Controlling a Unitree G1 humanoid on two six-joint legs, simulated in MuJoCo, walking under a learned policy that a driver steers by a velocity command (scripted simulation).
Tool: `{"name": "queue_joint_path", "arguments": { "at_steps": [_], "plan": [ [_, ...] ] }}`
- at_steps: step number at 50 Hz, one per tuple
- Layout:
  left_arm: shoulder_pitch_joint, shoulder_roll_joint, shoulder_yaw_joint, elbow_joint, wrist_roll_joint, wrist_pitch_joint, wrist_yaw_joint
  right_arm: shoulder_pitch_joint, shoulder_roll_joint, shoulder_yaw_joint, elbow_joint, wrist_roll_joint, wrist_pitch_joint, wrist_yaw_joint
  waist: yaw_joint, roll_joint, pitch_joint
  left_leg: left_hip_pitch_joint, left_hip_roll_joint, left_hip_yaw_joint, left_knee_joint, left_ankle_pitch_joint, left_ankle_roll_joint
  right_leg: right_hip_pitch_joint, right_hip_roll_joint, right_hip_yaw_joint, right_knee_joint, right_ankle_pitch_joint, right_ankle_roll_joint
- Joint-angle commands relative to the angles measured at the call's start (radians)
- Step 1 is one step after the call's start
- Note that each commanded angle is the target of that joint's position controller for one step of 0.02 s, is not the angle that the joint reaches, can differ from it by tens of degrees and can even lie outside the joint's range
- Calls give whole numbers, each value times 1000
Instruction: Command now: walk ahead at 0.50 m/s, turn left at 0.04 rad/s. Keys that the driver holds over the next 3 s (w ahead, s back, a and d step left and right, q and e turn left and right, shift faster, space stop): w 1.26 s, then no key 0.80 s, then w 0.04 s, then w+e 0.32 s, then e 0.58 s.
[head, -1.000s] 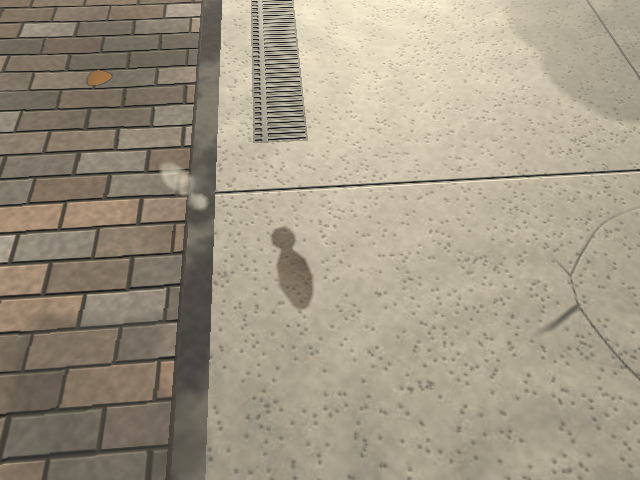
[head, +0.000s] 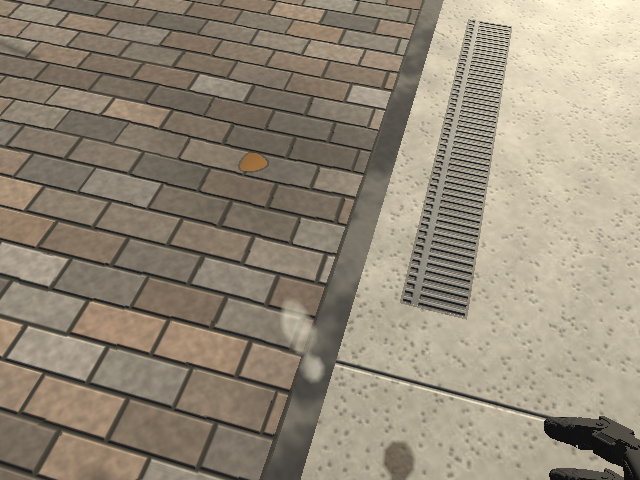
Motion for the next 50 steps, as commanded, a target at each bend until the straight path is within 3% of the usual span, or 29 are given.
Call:
{"name": "queue_joint_path", "arguments": {
  "at_steps": [1, 2, 3, 4, 5, 7, 9, 12, 15, 20, 23, 24, 25, 26, 27, 28, 29, 30, 31, 32, 35, 38, 42, 45, 47, 49, 50],
  "plan": [
    [33, 58, -10, -89, 8, -49, -4, 443, -244, -84, 48, -2, 10, -12, -207, 256, -404, 886, 389, -741, -189, -200, 278, -674, 46, 88, 705, -148, -20],
    [-45, 135, 13, -112, -18, -59, -11, 375, -197, -64, 45, 2, 9, -11, -198, 179, -245, 766, 353, -624, -213, -262, 234, -760, -15, 103, 767, -100, -32],
    [-109, 134, 13, -127, -21, -61, -11, 305, -170, -54, 35, 2, 9, -10, -173, 124, -147, 623, 309, -496, -235, -219, 206, -754, -61, 72, 736, -8, -38],
    [-137, 123, 14, -130, -6, -57, -9, 249, -144, -46, 34, -5, 7, -5, -144, 80, -77, 493, 268, -411, -272, -146, 194, -720, -89, 60, 676, 59, -32],
    [-125, 113, 19, -125, 3, -47, -6, 211, -121, -38, 31, -12, 1, -2, -108, 95, -50, 401, 236, -349, -306, -77, 182, -658, -116, 68, 625, 109, -27],
    [-93, 72, 13, -112, 6, -25, -5, 190, -120, -41, 42, -10, -11, 1, -73, 107, -42, 310, 210, -278, -356, 2, 191, -585, -124, 61, 582, 160, -10],
    [-131, 62, 11, -126, 12, -14, -1, 205, -140, -47, 63, -8, -21, -4, -68, 86, -20, 289, 206, -223, -384, 68, 202, -615, -127, 58, 510, 234, 9],
    [-236, 46, 5, -156, 18, -18, -5, 248, -157, -51, 95, -5, -18, -17, -95, 58, 7, 307, 186, -155, -399, 112, 184, -643, -121, 53, 321, 403, 20],
    [-344, 27, -6, -183, 12, -29, -17, 298, -179, -54, 126, 3, -11, -26, -135, 54, 28, 318, 170, -102, -403, 95, 159, -594, -87, 24, 145, 532, 15],
    [-460, 44, -8, -236, 3, -39, -42, 379, -196, -60, 187, 14, 11, -32, -164, 56, 57, 475, 235, -118, -339, 115, 144, -617, -61, 28, 18, 476, -20],
    [-400, 79, 4, -229, 5, -45, -49, 367, -213, -66, 201, 15, 28, -39, -116, 83, 13, 544, 248, -117, -234, 329, 114, -501, -23, -5, -22, 362, -62],
    [-297, 105, 21, -200, 8, -46, -45, 349, -211, -64, 200, 15, 34, -41, -57, 82, -49, 532, 213, -84, -112, 487, 94, -350, 10, -38, -48, 364, -86],
    [-134, 159, 46, -153, 13, -46, -36, 353, -182, -51, 192, 6, 37, -44, 9, 57, -168, 432, 159, -42, 94, 473, 62, -94, -21, -10, -19, 402, -124],
    [4, 261, 69, -134, 31, -42, -27, 438, -95, -20, 160, -8, 23, -40, 8, -123, -340, 77, 43, 12, 477, 130, -4, 315, -275, 357, -1, 375, -256],
    [41, 228, 63, -115, 8, -33, -30, 467, -58, -7, 178, -1, 1, -34, 8, -283, -431, -162, -74, -72, 709, -478, -36, 455, -383, 718, -162, 208, -355],
    [-8, 165, 40, -124, -1, -32, -29, 385, -164, -34, 162, 23, -17, -26, 24, -186, -304, -275, -9, -143, 795, -471, -21, 370, -351, 646, -201, 93, -307],
    [-73, 135, 32, -138, 6, -30, -25, 298, -175, -36, 137, 38, -26, -23, 8, -133, -186, -301, 42, -113, 778, -387, -8, 234, -314, 508, -219, 109, -268],
    [-136, 113, 24, -144, 15, -31, -25, 253, -164, -35, 128, 28, -26, -27, -22, -69, -99, -273, 83, -89, 711, -307, -10, 86, -274, 409, -255, 184, -250],
    [-177, 80, 15, -151, 24, -36, -27, 248, -159, -42, 132, 13, -17, -31, -55, -71, -60, -217, 115, -94, 646, -254, -13, -16, -240, 342, -286, 260, -235],
    [-197, 72, 12, -152, 30, -39, -28, 273, -140, -41, 140, 10, -6, -31, -82, -89, -50, -159, 126, -96, 620, -223, -18, -81, -222, 303, -315, 303, -233],
    [-188, 97, 21, -132, 21, -54, -26, 270, -98, -33, 139, 2, 19, -36, -107, -74, -26, -146, 139, -83, 526, -155, -45, -152, -212, 216, -378, 403, -256],
    [-154, 119, 28, -109, 18, -50, -13, 170, -89, -29, 113, -4, 17, -34, -85, -53, 4, -189, 139, -75, 346, 14, -63, -136, -189, 138, -402, 451, -240],
    [-89, 140, 32, -76, 5, -41, -2, 31, -65, -16, 83, 3, 4, -18, -34, -50, 31, -129, 96, -33, 118, 181, -63, -118, -162, 65, -407, 433, -207],
    [-35, 148, 36, -44, -2, -27, 0, -44, -74, -14, 55, 11, -2, -4, -12, -52, 52, -146, 80, -37, 39, 166, -49, -23, -202, 75, -374, 427, -202],
    [-28, 155, 41, -31, -6, -16, 4, -63, -90, -17, 41, 12, -6, 7, -22, -60, 55, -149, 74, -44, 2, 102, -25, 45, -235, 87, -334, 463, -188],
    [-42, 168, 47, -26, -7, -5, 8, -16, -115, -26, 50, 11, -10, 12, -59, -77, 26, -67, 51, -25, -21, 28, 2, 86, -247, 88, -266, 590, -168],
    [-64, 170, 46, -29, -8, 0, 10, 67, -138, -40, 74, 8, -12, 10, -111, -79, -23, 57, 21, 5, -46, 17, 23, 81, -222, 62, -166, 744, -149]
  ]
}}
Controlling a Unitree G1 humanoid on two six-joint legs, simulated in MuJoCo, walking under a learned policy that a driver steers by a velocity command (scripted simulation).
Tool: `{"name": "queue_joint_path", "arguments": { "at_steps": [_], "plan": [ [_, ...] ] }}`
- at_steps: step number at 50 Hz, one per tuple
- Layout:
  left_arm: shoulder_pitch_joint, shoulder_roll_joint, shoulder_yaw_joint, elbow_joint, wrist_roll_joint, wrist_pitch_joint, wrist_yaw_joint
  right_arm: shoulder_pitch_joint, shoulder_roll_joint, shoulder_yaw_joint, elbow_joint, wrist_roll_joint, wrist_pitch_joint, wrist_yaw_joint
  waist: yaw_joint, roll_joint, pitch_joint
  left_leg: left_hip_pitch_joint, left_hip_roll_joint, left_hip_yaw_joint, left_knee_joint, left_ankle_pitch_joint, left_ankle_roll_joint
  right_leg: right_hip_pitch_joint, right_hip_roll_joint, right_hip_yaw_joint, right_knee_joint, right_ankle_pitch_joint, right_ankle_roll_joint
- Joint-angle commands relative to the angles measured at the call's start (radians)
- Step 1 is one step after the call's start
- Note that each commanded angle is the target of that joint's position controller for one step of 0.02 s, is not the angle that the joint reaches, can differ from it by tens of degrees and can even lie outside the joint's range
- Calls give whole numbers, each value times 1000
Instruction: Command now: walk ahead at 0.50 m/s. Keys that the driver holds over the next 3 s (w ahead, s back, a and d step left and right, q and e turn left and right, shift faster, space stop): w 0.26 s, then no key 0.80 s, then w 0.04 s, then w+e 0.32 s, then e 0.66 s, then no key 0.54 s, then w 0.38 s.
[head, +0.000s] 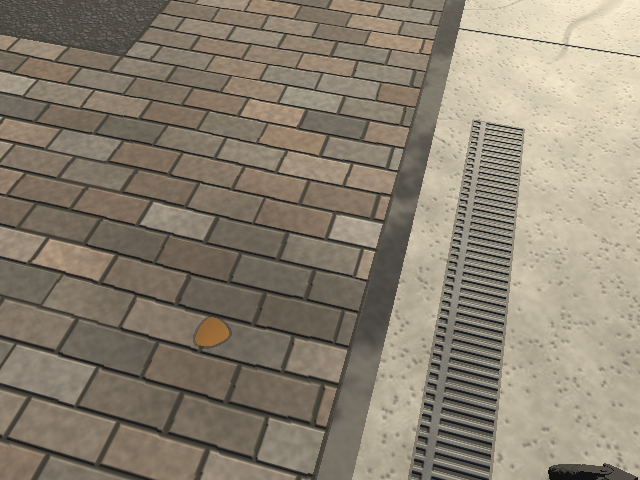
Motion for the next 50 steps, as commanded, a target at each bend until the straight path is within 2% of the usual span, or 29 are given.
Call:
{"name": "queue_joint_path", "arguments": {
  "at_steps": [1, 2, 3, 4, 5, 6, 7, 9, 13, 15, 17, 21, 24, 25, 26, 27, 28, 29, 30, 31, 32, 35, 38, 40, 41, 42, 44, 47, 50],
  "plan": [
    [-31, 152, 30, -44, 2, 7, 11, 206, -184, -71, 10, -4, -16, -7, -167, -86, -120, 341, -36, 35, -26, -40, 65, -73, -213, 61, 284, 727, -116],
    [-12, 97, 6, -70, 29, 6, 13, 382, -261, -91, 42, -14, -12, -17, -217, 49, -277, 641, 154, -185, 4, -15, 130, -275, -145, 9, 611, 446, -76],
    [105, -13, -24, -76, 21, -16, 3, 408, -313, -100, 64, -12, -6, -10, -145, 315, -371, 917, 328, -650, -133, -264, 280, -659, 39, 47, 909, -193, -24],
    [33, 101, 0, -66, 0, -37, -4, 388, -210, -72, 49, 0, -8, -8, -188, 185, -319, 881, 308, -680, -199, -405, 250, -772, -15, 164, 1015, -235, -36],
    [-59, 143, 12, -96, -22, -51, -9, 313, -177, -60, 37, -3, -11, -11, -178, 133, -185, 760, 280, -543, -218, -373, 210, -828, -63, 145, 1019, -141, -53],
    [-104, 133, 10, -102, -18, -55, -3, 245, -163, -55, 24, -11, -13, -12, -151, 53, -116, 632, 244, -444, -240, -271, 194, -798, -112, 118, 980, -48, -51],
    [-125, 125, 15, -104, -3, -52, 0, 199, -136, -48, 20, -17, -14, -11, -126, 34, -62, 527, 212, -368, -269, -178, 190, -766, -141, 112, 922, 11, -44],
    [-90, 93, 15, -94, 3, -32, 0, 173, -112, -41, 23, -26, -21, -9, -82, 65, -55, 428, 178, -286, -321, -83, 189, -671, -170, 118, 866, 69, -32],
    [-167, 65, 11, -121, 17, -9, 5, 210, -151, -52, 58, -17, -29, -21, -81, 26, 1, 389, 171, -186, -385, 19, 209, -734, -182, 104, 704, 195, 8],
    [-215, 50, 7, -134, 24, -13, 3, 214, -155, -50, 72, -20, -21, -31, -84, 24, 20, 376, 136, -98, -363, 233, 185, -709, -162, 83, 567, 296, 21],
    [-270, 23, -4, -145, 27, -21, -4, 233, -157, -47, 90, -19, -13, -39, -102, 31, 12, 349, 89, -10, -333, 360, 151, -611, -120, 43, 419, 411, 20],
    [-341, 37, -4, -163, 22, -24, -20, 282, -163, -45, 136, -12, 8, -47, -128, 48, -10, 441, 117, -18, -267, 367, 134, -548, -76, 48, 294, 479, 1],
    [-280, 84, 11, -146, 33, -32, -28, 242, -173, -51, 149, -4, 27, -54, -73, 56, -42, 512, 140, -53, -140, 381, 101, -470, -60, 60, 216, 414, -43],
    [-200, 108, 23, -114, 41, -35, -24, 236, -163, -48, 150, -4, 30, -56, -38, 36, -81, 508, 99, -39, -42, 402, 75, -355, -44, 43, 163, 499, -63],
    [-130, 171, 37, -99, 52, -37, -16, 278, -137, -38, 147, -22, 28, -56, -33, -47, -171, 432, 32, -3, 118, 253, 29, -165, -141, 121, 200, 905, -100],
    [-98, 192, 34, -94, 63, -25, -9, 426, -49, -9, 169, -38, 20, -48, -86, -231, -313, 181, -60, 8, 391, -271, -34, 161, -352, 337, 275, 1186, -258],
    [-77, 102, 11, -83, 44, -10, -11, 453, -46, -3, 197, -19, 27, -43, -63, -264, -404, 111, -91, -58, 546, -687, -67, 181, -424, 466, 231, 1072, -342],
    [-115, 85, 3, -86, 26, -2, -18, 382, -128, -24, 184, 2, 40, -43, -52, -179, -330, 77, -56, -96, 601, -698, -69, 61, -382, 443, 167, 788, -312],
    [-193, 79, -1, -96, 26, 3, -17, 305, -136, -31, 168, 11, 59, -53, -66, -128, -219, 40, -28, -76, 601, -649, -73, -59, -344, 397, 117, 577, -269],
    [-261, 68, -8, -106, 32, 5, -14, 270, -127, -34, 165, 3, 79, -65, -83, -108, -141, 46, -3, -68, 556, -601, -80, -185, -319, 359, 66, 418, -243],
    [-310, 70, -7, -111, 40, 8, -9, 260, -124, -37, 163, -7, 98, -77, -105, -135, -108, 100, 19, -71, 492, -543, -86, -287, -292, 333, 20, 280, -217],
    [-354, 67, -5, -103, 53, 19, 1, 295, -77, -30, 191, -16, 111, -91, -130, -179, -98, 265, 4, -29, 295, -435, -86, -423, -224, 231, -27, 167, -191],
    [-353, 70, -5, -81, 32, 26, 10, 302, -62, -27, 218, -25, 106, -81, -142, -150, -115, 398, -15, 8, 91, -208, -63, -455, -202, 189, -20, 25, -169],
    [-317, 43, -15, -54, 26, 32, 11, 276, -73, -27, 215, -46, 106, -74, -137, -113, -72, 437, 1, -10, -19, -144, -32, -491, -164, 172, -15, -156, -97],
    [-299, 40, -17, -45, 32, 34, 10, 250, -101, -28, 199, -47, 104, -76, -116, -75, -23, 394, 54, -67, -95, -195, -6, -490, -134, 153, 19, -180, -57],
    [-276, 39, -12, -49, 31, 39, 13, 219, -162, -42, 210, -30, 100, -78, -64, 50, 22, 246, 45, -69, -106, -388, 16, -413, -70, 85, 45, -107, -27],
    [-281, 41, -12, -37, 37, 41, 21, 183, -95, -27, 217, -31, 77, -75, -65, 81, 31, 136, 35, -71, -172, -453, -10, -268, -59, 65, 129, 47, -21],
    [-250, 38, -11, -5, 34, 44, 24, 182, -84, -22, 231, -25, 51, -71, -66, 54, 6, 202, 23, -56, -146, -287, -35, -251, -61, 59, 159, 174, -42],
    [-257, 35, -11, 12, 28, 42, 20, 213, -87, -21, 252, -19, 48, -72, -83, 15, -21, 265, 14, -42, -111, -159, -29, -245, -64, 57, 173, 282, -43]
  ]
}}
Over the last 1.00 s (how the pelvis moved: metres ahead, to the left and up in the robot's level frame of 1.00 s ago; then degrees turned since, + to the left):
0.55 -0.01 0.01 0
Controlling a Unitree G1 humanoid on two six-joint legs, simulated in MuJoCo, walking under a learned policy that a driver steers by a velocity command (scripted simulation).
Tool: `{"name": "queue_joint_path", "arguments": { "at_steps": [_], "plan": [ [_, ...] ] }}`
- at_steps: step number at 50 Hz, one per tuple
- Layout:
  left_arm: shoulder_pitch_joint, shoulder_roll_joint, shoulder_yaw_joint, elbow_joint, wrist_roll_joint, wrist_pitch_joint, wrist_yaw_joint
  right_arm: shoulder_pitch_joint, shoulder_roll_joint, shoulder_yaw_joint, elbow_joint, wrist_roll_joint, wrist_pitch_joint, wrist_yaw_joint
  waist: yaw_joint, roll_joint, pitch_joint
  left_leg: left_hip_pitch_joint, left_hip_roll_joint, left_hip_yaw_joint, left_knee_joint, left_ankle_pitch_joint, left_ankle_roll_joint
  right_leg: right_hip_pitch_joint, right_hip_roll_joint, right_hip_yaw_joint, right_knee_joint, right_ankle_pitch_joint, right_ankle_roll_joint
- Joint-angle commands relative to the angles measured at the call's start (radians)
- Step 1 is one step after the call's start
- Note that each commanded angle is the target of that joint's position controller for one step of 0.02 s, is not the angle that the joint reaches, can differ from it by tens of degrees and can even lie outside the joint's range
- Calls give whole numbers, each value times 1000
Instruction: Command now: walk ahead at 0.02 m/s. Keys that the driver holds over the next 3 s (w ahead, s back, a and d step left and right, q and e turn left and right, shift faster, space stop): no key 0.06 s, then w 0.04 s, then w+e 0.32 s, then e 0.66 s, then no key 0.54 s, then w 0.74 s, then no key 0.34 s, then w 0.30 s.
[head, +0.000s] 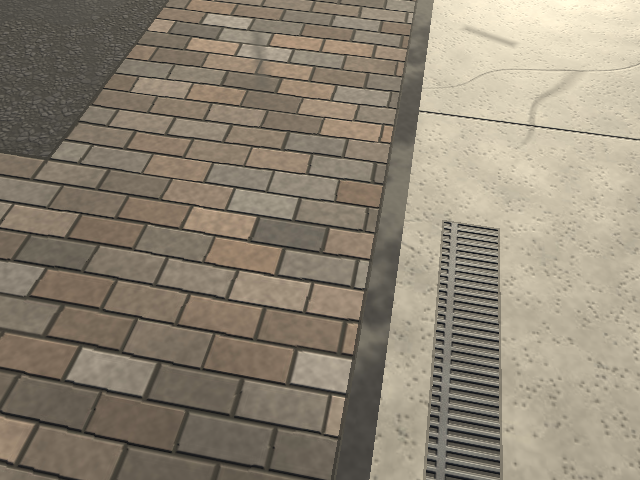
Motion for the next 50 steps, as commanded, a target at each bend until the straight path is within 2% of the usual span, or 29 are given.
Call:
{"name": "queue_joint_path", "arguments": {
  "at_steps": [1, 3, 4, 6, 8, 9, 10, 12, 15, 17, 18, 19, 20, 21, 22, 23, 24, 27, 31, 34, 38, 39, 40, 41, 42, 43, 44, 47, 50],
  "plan": [
    [-18, 99, 21, -25, -5, -9, 1, 21, -118, -17, -18, 5, -15, -3, -3, 50, -35, -53, 35, -32, -111, 151, 34, 109, -44, 45, -36, 126, -28],
    [-18, 102, 22, -13, -8, -6, 1, 24, -117, -16, -10, 5, -11, -4, -7, 37, -44, -35, 31, -27, -103, 194, 37, 118, -44, 43, -27, 167, -27],
    [-3, 95, 21, 1, -9, -3, 2, 44, -113, -16, 2, 7, -8, -4, -10, 37, -65, -20, 25, -20, -111, 115, 43, 126, -29, 26, -18, 87, -27],
    [-2, 99, 25, 13, -21, 4, 4, 45, -143, -27, 3, 16, 0, -8, -14, 67, -17, -36, 30, -39, -136, -166, 82, 49, 14, -10, 35, -200, -34],
    [-49, 98, 26, -6, -28, -7, 0, 80, -173, -40, -3, 21, -9, -13, -46, 111, 71, 0, 121, -153, -208, -370, 142, -132, 35, -17, 124, -318, -43],
    [-79, 88, 26, -25, -34, -20, -5, 113, -203, -52, 4, 26, -20, -15, -58, 160, 105, 50, 217, -260, -263, -417, 189, -225, 35, -34, 213, -276, -46],
    [-108, 82, 24, -45, -35, -33, -13, 121, -220, -62, 8, 30, -33, -18, -65, 190, 140, 73, 304, -344, -289, -391, 231, -296, -4, -8, 291, -255, -56],
    [-128, 93, 29, -67, -44, -51, -29, 131, -187, -61, 8, 20, -59, -18, -70, 179, 155, 168, 373, -363, -285, -181, 253, -420, -63, 50, 388, -336, -75],
    [-82, 93, 34, -65, -53, -55, -47, 41, -192, -67, -22, 33, -60, -6, -23, 143, 110, 146, 307, -165, -258, -16, 174, -261, -78, -3, 229, -233, -81],
    [114, 108, 59, 9, -39, -45, -50, -35, -212, -72, -51, 28, -51, 5, 76, 123, 27, -80, 180, 24, -105, 163, 112, 165, 55, -126, 143, -45, -80],
    [239, 158, 88, 38, -42, -39, -48, -46, -192, -65, -63, 19, -52, 6, 136, 29, -33, -162, 120, 125, 134, 306, 64, 330, 50, -59, 106, -44, -112],
    [347, 297, 123, 32, -47, -40, -37, -88, -122, -43, -133, 1, -61, 5, 163, -295, -73, -416, -18, 180, 549, 106, -34, 458, -201, 493, -128, -204, -269],
    [345, 262, 96, 26, -32, -57, -46, -115, -89, -31, -160, 18, -89, 7, 140, -289, -145, -546, -79, -24, 728, -244, -15, 515, -335, 844, -302, -296, -350],
    [283, 217, 79, 9, -26, -74, -45, -131, -115, -36, -170, 53, -115, 22, 108, -187, -64, -652, -14, -71, 806, -214, 22, 485, -351, 784, -287, -318, -341],
    [220, 177, 68, -18, -22, -86, -45, -138, -140, -39, -168, 56, -133, 27, 80, -105, -15, -654, 21, -70, 791, -143, 50, 429, -312, 658, -248, -152, -302],
    [160, 169, 61, -44, -19, -90, -46, -125, -154, -48, -156, 38, -139, 22, 44, -30, 15, -616, 48, -67, 719, -81, 54, 350, -276, 538, -224, 54, -268],
    [121, 153, 53, -65, -18, -88, -42, -108, -175, -60, -146, 18, -132, 16, 17, -16, 11, -536, 72, -61, 635, -35, 49, 283, -242, 427, -217, 257, -237],
    [141, 174, 56, -78, -16, -67, -14, -112, -134, -61, -157, 6, -98, 12, -7, -33, -10, -426, 25, -15, 470, 48, 4, 203, -177, 278, -194, 601, -216],
    [158, 207, 70, -92, -25, -34, 15, -251, -88, -41, -222, 12, -80, 14, 19, -75, -23, -303, -60, 12, 140, 252, -17, 98, -111, 212, -158, 598, -162],
    [168, 201, 75, -91, -31, -18, 21, -300, -115, -44, -260, 20, -69, 23, 33, -93, -39, -235, -78, -16, 43, 323, -20, 98, -121, 274, -134, 488, -131],
    [93, 188, 82, -132, -33, -9, 33, -205, -187, -64, -245, 6, -85, 22, -26, -99, -72, -137, -61, -63, -76, 301, 19, 183, -117, 381, 12, 430, -108],
    [83, 168, 76, -150, -29, -9, 29, -141, -209, -71, -235, -9, -94, 17, -54, -70, -126, -9, -20, -75, -133, 409, 54, 167, -60, 365, 125, 409, -79],
    [93, 118, 61, -177, -13, -10, 24, -62, -259, -78, -236, -30, -93, 8, -64, 65, -246, 225, 154, -225, -88, 685, 120, 48, 26, 300, 352, 133, -39],
    [278, 58, 48, -174, -24, -8, 23, -68, -281, -77, -238, -41, -75, 7, 32, 318, -343, 453, 405, -565, -100, 847, 324, -217, 180, 215, 614, -583, 12],
    [332, 175, 68, -143, -32, 2, 18, -102, -205, -62, -259, -9, -62, 9, 46, 239, -350, 386, 430, -628, -135, 597, 341, -261, 72, 220, 748, -559, 34],
    [233, 234, 88, -151, -42, 18, 20, -158, -146, -45, -287, 1, -54, 5, 18, 149, -223, 275, 349, -467, -148, 478, 293, -300, 37, 187, 798, -473, 59],
    [191, 231, 93, -159, -42, 36, 27, -195, -135, -39, -291, -2, -41, 4, 27, 94, -167, 171, 288, -354, -174, 354, 251, -299, 3, 154, 791, -403, 75],
    [161, 175, 89, -193, -36, 61, 28, -227, -158, -42, -283, -24, -22, -4, 35, 149, -75, -57, 203, -172, -261, 215, 240, -217, -31, 90, 725, -290, 85],
    [123, 142, 76, -233, -31, 55, 23, -200, -180, -51, -271, -17, -19, -15, 15, 147, -99, -18, 237, -120, -281, 263, 282, -213, -59, 66, 587, -259, 84]
  ]
}}
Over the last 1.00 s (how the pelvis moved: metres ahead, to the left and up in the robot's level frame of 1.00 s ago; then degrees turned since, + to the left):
0.35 0.01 0.00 0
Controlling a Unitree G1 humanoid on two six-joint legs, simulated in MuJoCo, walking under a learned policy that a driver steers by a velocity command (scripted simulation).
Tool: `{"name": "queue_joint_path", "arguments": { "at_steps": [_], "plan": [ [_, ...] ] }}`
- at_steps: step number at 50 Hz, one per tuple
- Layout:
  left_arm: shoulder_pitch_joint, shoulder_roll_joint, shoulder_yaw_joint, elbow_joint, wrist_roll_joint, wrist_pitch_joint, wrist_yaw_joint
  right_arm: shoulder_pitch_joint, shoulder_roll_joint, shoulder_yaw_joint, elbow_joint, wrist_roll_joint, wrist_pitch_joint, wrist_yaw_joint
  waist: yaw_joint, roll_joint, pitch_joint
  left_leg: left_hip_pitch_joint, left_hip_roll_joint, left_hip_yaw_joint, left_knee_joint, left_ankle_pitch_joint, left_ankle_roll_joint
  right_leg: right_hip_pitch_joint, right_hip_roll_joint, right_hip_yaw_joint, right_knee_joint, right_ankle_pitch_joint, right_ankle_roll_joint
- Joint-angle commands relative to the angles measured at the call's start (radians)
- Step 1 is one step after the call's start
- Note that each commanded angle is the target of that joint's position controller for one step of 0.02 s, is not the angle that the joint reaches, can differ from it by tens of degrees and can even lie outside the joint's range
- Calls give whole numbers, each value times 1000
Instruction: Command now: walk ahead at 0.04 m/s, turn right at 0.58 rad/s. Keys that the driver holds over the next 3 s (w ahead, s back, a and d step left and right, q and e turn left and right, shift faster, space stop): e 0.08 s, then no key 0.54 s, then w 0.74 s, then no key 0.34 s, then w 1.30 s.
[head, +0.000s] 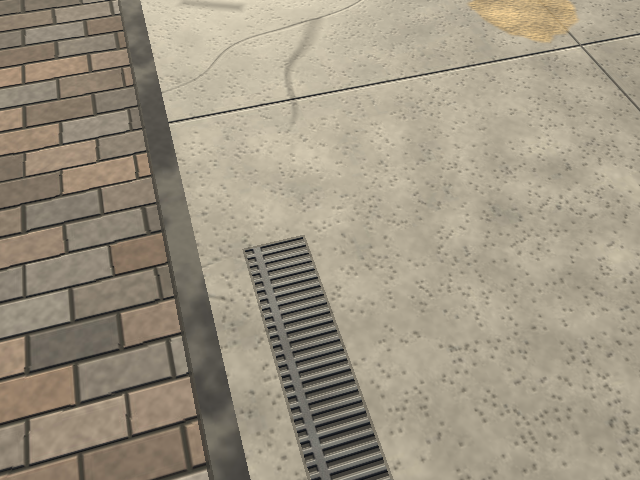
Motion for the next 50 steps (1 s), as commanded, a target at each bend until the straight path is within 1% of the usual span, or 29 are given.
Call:
{"name": "queue_joint_path", "arguments": {
  "at_steps": [1, 7, 9, 10, 11, 12, 13, 14, 15, 16, 18, 21, 24, 27, 28, 29, 30, 31, 32, 34, 36, 40, 42, 43, 45, 47, 48, 49, 50],
  "plan": [
    [53, 41, 5, -71, 7, -5, -5, -22, -168, -41, -54, 5, -4, -14, 1, 154, -175, 142, 284, -193, -185, 64, 217, 18, -56, -10, -98, 55, 3],
    [36, 57, 1, -91, 12, -6, -36, -12, -210, -52, -47, 28, 18, -3, 2, 157, -186, 142, 299, -114, -156, 18, 186, 179, -36, -70, -362, 119, -48],
    [96, 55, 6, -65, 18, -6, -45, -17, -201, -48, -37, 49, 27, 4, 43, 148, -183, 109, 276, -81, -76, -10, 135, 305, 0, -102, -565, 228, -90],
    [122, 79, 13, -56, 24, -5, -43, 33, -169, -40, -13, 54, 30, 9, 47, 109, -174, 45, 241, -42, 2, -71, 69, 397, -4, -64, -669, 301, -123],
    [127, 160, 29, -68, 29, -4, -29, 69, -96, -20, -16, 27, 29, 23, 9, -127, -171, -112, 137, 70, 249, -279, -39, 499, -208, 215, -780, 485, -194],
    [66, 216, 29, -106, 47, -9, -22, 20, -99, -23, -58, 5, 23, 20, 2, -267, -133, -271, 25, 39, 417, -554, -95, 416, -397, 429, -810, 584, -372],
    [61, 171, 19, -111, 69, -31, -26, -36, -158, -39, -63, 17, 25, 12, 45, -165, -152, -238, 48, -67, 568, -536, -92, 349, -365, 385, -821, 527, -402],
    [19, 144, 10, -103, 65, -50, -26, -13, -165, -47, -51, 33, 30, 10, 13, -145, -137, -238, 54, -90, 614, -465, -83, 338, -302, 295, -817, 502, -354],
    [-27, 122, 6, -103, 49, -61, -25, 29, -160, -52, -19, 32, 36, 3, -11, -114, -135, -240, 61, -99, 619, -400, -84, 349, -250, 233, -811, 464, -299],
    [-56, 87, -7, -101, 37, -69, -22, 47, -163, -55, 0, 24, 40, -3, -20, -114, -132, -230, 66, -106, 623, -344, -93, 348, -232, 199, -804, 515, -275],
    [-63, 42, -27, -86, 39, -76, -18, 72, -142, -53, 17, 24, 40, -2, -38, -95, -150, -164, 61, -106, 618, -275, -110, 340, -204, 140, -788, 651, -273],
    [-56, 47, -27, -62, 37, -76, -16, 39, -103, -33, 16, 30, 36, 1, -16, -91, -153, -95, 68, -99, 413, -250, -120, 383, -184, 110, -766, 670, -270],
    [-38, 70, -23, -35, 38, -66, -18, 21, -113, -27, 15, 36, 35, 5, 8, -98, -144, -11, 56, -81, 275, -291, -116, 384, -206, 150, -755, 663, -292],
    [-55, 48, -33, -7, 20, -62, -22, 78, -110, -21, 49, 29, 29, 11, -37, -68, -121, 135, 47, -70, -16, -59, -87, 343, -176, 148, -728, 606, -247],
    [-29, 37, -36, 5, 21, -67, -24, 96, -136, -23, 59, 15, 25, 12, -34, -34, -136, 222, 75, -111, -53, 89, -70, 314, -148, 143, -724, 533, -204],
    [-1, 26, -39, 10, 40, -76, -29, 109, -191, -31, 61, 8, 25, 10, -1, 47, -156, 291, 140, -165, -14, 281, -45, 275, -90, 98, -689, 431, -163],
    [28, 27, -33, 18, 39, -79, -33, 83, -212, -40, 79, 23, 25, 15, 39, 147, -153, 242, 130, -142, 36, 194, -5, 290, -32, 43, -716, 359, -133],
    [-30, 44, -33, 25, 41, -78, -31, 66, -155, -30, 75, 29, 22, 23, -4, 117, -141, 193, 108, -134, 20, 97, -3, 329, -18, 26, -695, 346, -114],
    [-52, 37, -31, 28, 33, -72, -27, 79, -131, -24, 90, 24, 19, 24, -14, 106, -149, 177, 96, -126, -1, -33, -11, 339, -3, 5, -676, 270, -113],
    [-50, 41, -24, 34, 18, -53, -19, 82, -142, -28, 103, 33, 13, 22, -10, 103, -90, 103, 70, -119, -4, -361, 5, 288, 16, -4, -653, -9, -142],
    [-35, 35, -21, 33, 9, -60, -19, 93, -131, -23, 101, 41, -3, 13, -6, 85, 0, 28, 76, -146, -4, -558, 29, 208, -5, 38, -667, -191, -176],
    [62, 52, -9, 61, 0, -122, -31, 61, -110, -14, 73, 54, -61, 18, 24, -6, 34, -108, 51, -124, 132, -463, 43, 301, -104, 210, -737, -200, -250],
    [128, 110, 5, 81, -1, -135, -40, 30, -79, -5, 45, 56, -86, 33, 27, -140, 17, -214, 10, -55, 300, -328, 36, 414, -255, 451, -833, -129, -337],
    [135, 104, 4, 80, -1, -140, -41, 17, -92, -5, 37, 56, -95, 41, 26, -137, 23, -242, 18, -71, 319, -354, 48, 435, -291, 492, -824, -11, -356],
    [121, 102, 4, 70, -1, -141, -44, 41, -95, -4, 45, 60, -105, 58, 1, -121, -14, -225, 30, -77, 277, -414, 73, 477, -298, 432, -785, 212, -332],
    [5, 113, 5, 33, -13, -126, -43, 195, -112, -17, 118, 62, -101, 66, -92, -89, -63, 119, 13, -51, 64, -209, 85, 294, -212, 246, -729, 327, -251],
    [-78, 81, -5, -5, -10, -127, -41, 336, -179, -44, 167, 52, -95, 61, -159, 8, -90, 345, 73, -194, -24, -201, 116, 118, -102, 98, -543, 467, -178],
    [-107, 32, -18, -49, 4, -147, -36, 476, -306, -82, 197, 47, -91, 61, -190, 271, -133, 585, 271, -564, -130, -130, 216, -134, 62, -70, -162, 377, -84],
    [-69, 42, -17, -33, 10, -163, -35, 451, -224, -53, 182, 42, -87, 60, -161, 262, -135, 659, 370, -703, -153, 20, 268, -306, 68, 8, 10, -58, -73]
  ]
}}
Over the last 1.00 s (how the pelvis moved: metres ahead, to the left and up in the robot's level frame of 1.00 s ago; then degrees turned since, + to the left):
0.29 -0.07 0.00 -28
